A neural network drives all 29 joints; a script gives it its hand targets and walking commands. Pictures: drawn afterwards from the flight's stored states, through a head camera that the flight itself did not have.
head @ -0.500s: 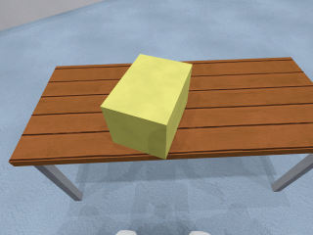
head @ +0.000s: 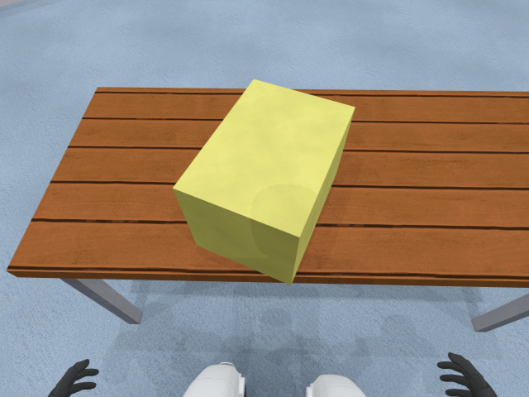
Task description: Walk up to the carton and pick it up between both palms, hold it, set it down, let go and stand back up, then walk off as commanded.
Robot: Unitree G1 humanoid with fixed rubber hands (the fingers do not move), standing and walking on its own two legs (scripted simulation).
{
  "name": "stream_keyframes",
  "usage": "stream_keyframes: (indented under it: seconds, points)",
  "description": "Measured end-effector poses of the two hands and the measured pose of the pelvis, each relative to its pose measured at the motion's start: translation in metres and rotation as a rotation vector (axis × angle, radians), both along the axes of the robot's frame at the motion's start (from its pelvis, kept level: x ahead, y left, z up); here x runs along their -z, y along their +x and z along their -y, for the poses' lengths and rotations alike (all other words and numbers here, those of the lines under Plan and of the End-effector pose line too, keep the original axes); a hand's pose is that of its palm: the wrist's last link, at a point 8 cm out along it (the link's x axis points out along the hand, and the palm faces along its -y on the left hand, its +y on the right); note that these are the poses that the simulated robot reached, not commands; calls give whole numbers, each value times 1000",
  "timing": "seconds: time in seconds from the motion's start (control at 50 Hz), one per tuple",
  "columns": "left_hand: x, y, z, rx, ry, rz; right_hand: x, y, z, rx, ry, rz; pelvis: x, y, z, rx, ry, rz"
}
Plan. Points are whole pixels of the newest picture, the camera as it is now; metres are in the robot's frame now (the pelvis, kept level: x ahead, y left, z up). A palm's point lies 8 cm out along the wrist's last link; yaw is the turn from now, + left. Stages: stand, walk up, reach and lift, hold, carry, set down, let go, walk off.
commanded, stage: walk up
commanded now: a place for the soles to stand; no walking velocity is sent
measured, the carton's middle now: (271, 179) +0.49 +0.02 -0.05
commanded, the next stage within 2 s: reach and lift in 1.68 s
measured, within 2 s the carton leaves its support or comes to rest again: neither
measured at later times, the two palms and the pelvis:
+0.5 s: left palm out of the picture +0.09 +0.34 -0.08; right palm out of the picture +0.11 -0.29 -0.09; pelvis +0.00 +0.01 +0.01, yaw -1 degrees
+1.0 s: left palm out of the picture +0.08 +0.33 -0.08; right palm out of the picture +0.08 -0.29 -0.09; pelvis +0.02 +0.02 +0.02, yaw -1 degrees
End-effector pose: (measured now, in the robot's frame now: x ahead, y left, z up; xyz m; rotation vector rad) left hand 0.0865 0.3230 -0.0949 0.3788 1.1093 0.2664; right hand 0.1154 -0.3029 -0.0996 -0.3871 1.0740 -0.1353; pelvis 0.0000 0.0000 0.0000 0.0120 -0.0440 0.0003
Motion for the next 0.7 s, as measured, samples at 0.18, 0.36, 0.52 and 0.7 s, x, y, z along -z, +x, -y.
stream_keyframes:
  seconds: [0.18, 0.36, 0.52, 0.7]
  points:
    - [0, -5, 6, 37, -7, -34, -4, 29, -2, 7, 15, 62, -1, 9, -4, 11, -21, -6]
    - [-6, 2, -9, 23, 8, -17, -7, 13, -4, 28, 9, 18, -6, 4, -9, 20, -22, -3]
    - [-11, 3, -13, 30, -1, -17, -9, -9, -9, 51, 17, -12, -13, -3, -14, 24, -19, 2]
    - [-11, -8, -4, 36, -29, -47, -10, -26, -9, 71, 29, -47, -19, -8, -13, 23, -20, -1]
